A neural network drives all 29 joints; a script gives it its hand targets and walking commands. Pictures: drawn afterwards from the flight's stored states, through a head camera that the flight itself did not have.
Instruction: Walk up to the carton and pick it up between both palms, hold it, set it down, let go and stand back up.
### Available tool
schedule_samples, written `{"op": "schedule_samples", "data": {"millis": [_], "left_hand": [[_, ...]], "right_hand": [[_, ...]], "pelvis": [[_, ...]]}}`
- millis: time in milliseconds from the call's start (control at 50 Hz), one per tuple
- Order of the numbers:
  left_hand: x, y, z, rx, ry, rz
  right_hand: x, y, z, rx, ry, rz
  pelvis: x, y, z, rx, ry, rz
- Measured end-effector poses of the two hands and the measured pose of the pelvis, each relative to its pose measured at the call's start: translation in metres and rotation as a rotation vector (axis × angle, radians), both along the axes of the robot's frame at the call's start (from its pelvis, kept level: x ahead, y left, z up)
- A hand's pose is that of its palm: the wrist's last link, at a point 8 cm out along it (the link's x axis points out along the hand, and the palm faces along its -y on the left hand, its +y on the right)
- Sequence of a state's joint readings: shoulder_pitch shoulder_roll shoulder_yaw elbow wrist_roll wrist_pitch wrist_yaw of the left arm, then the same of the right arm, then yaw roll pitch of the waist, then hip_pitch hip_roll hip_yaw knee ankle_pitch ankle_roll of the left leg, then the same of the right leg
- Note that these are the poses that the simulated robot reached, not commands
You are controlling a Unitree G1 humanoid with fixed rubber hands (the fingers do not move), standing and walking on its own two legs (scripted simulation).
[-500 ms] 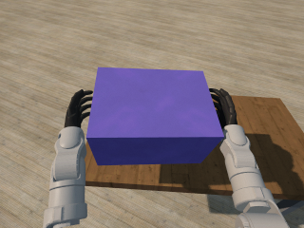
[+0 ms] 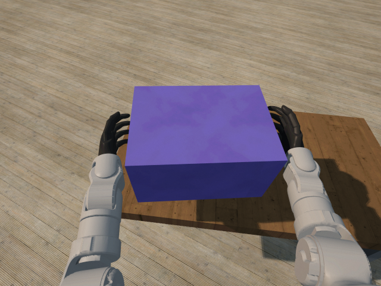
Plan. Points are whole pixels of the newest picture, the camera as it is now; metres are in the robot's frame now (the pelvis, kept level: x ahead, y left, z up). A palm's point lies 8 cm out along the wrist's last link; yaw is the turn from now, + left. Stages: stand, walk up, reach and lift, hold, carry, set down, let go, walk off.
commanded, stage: set down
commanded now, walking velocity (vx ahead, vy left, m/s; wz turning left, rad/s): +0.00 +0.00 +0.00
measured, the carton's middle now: (199, 142) +0.42 +0.00 +0.07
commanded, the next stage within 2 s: none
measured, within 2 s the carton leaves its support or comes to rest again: rests again in 1.88 s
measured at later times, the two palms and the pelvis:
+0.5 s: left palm (118, 154) +0.38 +0.19 +0.06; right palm (282, 140) +0.43 -0.20 +0.07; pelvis +0.02 +0.00 +0.00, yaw -2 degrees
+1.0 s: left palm (128, 167) +0.38 +0.17 +0.01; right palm (281, 149) +0.44 -0.21 +0.03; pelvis +0.01 +0.00 -0.01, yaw -2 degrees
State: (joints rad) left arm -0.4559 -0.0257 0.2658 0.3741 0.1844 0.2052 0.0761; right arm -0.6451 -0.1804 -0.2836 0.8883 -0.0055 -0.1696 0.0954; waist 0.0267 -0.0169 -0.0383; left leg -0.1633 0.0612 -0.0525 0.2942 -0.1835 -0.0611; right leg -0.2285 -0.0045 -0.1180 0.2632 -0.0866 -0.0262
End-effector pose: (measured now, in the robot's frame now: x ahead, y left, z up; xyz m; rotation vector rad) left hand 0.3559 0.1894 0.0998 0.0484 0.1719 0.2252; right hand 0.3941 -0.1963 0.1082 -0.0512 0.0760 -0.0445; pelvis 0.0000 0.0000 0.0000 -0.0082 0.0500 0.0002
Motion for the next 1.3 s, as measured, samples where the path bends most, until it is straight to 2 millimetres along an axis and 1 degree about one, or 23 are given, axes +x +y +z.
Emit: {"op": "schedule_samples", "data": {"millis": [200, 300, 380, 520, 580, 660, 740, 880, 1040, 1200, 1300], "left_hand": [[0.012, -0.007, -0.013, -0.013, 0.013, -0.001], [0.015, -0.008, -0.026, -0.011, 0.042, -0.001], [0.018, -0.008, -0.034, -0.007, 0.052, 0.006], [0.022, -0.003, -0.041, -0.003, 0.046, 0.034], [0.023, -0.002, -0.047, -0.009, 0.059, 0.043], [0.024, -0.002, -0.059, -0.024, 0.084, 0.048], [0.024, -0.005, -0.068, -0.015, 0.093, 0.041], [0.024, -0.014, -0.079, -0.013, 0.099, 0.037], [0.021, -0.02, -0.091, -0.014, 0.121, 0.047], [0.022, -0.025, -0.097, -0.014, 0.125, 0.063], [0.022, -0.027, -0.109, -0.027, 0.151, 0.075]], "right_hand": [[0.011, -0.008, -0.009, -0.009, 0.012, -0.001], [0.015, -0.008, -0.023, -0.002, 0.044, -0.001], [0.021, -0.008, -0.031, -0.006, 0.052, 0.008], [0.038, -0.001, -0.034, -0.025, 0.044, 0.041], [0.043, 0.001, -0.036, -0.036, 0.054, 0.052], [0.047, 0.002, -0.044, -0.042, 0.083, 0.057], [0.046, -0.002, -0.052, -0.045, 0.091, 0.054], [0.045, -0.011, -0.065, -0.042, 0.096, 0.049], [0.045, -0.017, -0.078, -0.032, 0.12, 0.059], [0.053, -0.02, -0.084, -0.018, 0.127, 0.075], [0.059, -0.022, -0.091, -0.03, 0.155, 0.088]], "pelvis": [[0.007, -0.003, 0.0, -0.001, 0.027, -0.005], [0.01, -0.002, -0.001, -0.002, 0.038, -0.01], [0.014, -0.001, -0.001, -0.004, 0.069, -0.022], [0.018, 0.002, -0.002, -0.009, 0.114, -0.025], [0.019, 0.002, -0.002, -0.01, 0.129, -0.02], [0.02, 0.002, -0.003, -0.01, 0.151, -0.019], [0.021, 0.001, -0.004, -0.015, 0.193, -0.021], [0.015, 0.001, -0.006, -0.013, 0.238, -0.034], [0.006, -0.003, -0.008, 0.002, 0.286, -0.046], [0.002, -0.009, -0.011, 0.014, 0.34, -0.054], [0.001, -0.013, -0.012, 0.019, 0.358, -0.058]]}}
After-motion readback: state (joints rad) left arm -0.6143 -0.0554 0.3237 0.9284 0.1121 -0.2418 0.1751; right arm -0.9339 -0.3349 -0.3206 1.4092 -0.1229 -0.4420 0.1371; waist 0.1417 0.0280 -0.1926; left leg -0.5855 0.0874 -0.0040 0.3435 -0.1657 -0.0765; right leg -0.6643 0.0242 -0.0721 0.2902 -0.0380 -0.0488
